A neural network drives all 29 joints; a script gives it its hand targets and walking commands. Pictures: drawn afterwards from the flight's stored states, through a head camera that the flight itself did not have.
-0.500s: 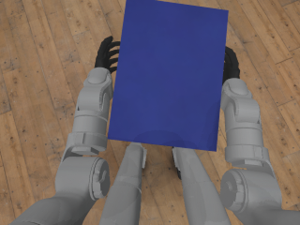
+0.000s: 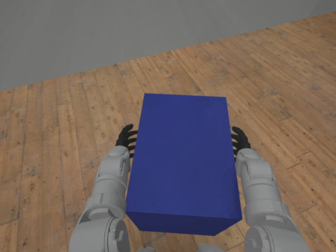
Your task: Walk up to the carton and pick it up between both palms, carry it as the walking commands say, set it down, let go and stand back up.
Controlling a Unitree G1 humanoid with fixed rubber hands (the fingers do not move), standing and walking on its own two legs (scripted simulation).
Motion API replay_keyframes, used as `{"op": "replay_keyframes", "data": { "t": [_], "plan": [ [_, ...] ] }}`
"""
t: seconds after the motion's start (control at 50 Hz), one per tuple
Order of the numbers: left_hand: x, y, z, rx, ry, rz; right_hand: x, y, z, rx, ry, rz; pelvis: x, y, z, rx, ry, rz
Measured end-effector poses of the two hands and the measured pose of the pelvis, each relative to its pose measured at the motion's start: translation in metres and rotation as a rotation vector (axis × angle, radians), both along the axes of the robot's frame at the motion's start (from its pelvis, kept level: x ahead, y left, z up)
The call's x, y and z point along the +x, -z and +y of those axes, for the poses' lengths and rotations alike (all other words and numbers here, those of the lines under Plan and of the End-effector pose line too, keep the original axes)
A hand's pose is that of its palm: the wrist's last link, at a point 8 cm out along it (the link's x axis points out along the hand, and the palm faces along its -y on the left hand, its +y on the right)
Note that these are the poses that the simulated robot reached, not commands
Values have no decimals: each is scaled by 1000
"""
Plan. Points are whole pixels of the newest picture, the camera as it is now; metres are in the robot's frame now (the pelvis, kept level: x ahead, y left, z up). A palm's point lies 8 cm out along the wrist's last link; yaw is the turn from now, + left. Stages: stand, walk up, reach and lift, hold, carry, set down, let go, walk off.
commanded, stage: reach and lift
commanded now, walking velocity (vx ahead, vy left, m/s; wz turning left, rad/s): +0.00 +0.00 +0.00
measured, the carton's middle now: (180, 167) +0.33 -0.01 -0.03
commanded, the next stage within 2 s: hold in 1.76 s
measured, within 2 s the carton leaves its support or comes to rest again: neither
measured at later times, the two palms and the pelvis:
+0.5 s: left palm (123, 144) +0.35 +0.13 +0.07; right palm (253, 154) +0.31 -0.18 +0.07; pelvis +0.05 +0.01 +0.03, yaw +0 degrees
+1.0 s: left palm (110, 154) +0.32 +0.16 +0.07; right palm (241, 154) +0.31 -0.15 +0.06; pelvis +0.02 +0.01 +0.03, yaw +1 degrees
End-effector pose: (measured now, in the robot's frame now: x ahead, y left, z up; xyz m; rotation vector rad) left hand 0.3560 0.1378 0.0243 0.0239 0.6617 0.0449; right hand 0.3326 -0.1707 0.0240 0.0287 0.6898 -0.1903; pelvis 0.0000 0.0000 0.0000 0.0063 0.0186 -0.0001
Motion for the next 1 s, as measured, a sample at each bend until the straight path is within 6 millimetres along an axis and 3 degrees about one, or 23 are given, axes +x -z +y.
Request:
{"op": "replay_keyframes", "data": {
  "t": [0.1, 0.22, 0.44, 0.58, 0.82, 1.0],
  "plan": [
    [-3, -6, 10, 12, -17, 23, 6, -7, 10, -2, -24, 12, 12, -8, 1, -6, -8, -30],
    [-7, -14, 17, 25, -7, 37, -1, -14, 17, 18, 2, 11, 29, -19, 5, -12, -26, -43],
    [-4, -40, -6, 17, 62, -9, -22, -41, -4, 6, 75, -45, 52, -28, 12, -11, -9, -104],
    [-14, -40, -7, 24, 49, 10, -27, -39, -4, 8, 42, -27, 48, -28, 13, -9, 19, -145],
    [-38, -41, 29, 38, -70, 23, -13, -38, 30, 21, -75, -16, 30, -28, 11, -6, -15, -121],
    [-34, -42, 18, 46, -28, 39, -22, -36, 18, 18, -43, 1, 22, -26, 9, -5, -18, -128]
  ]
}}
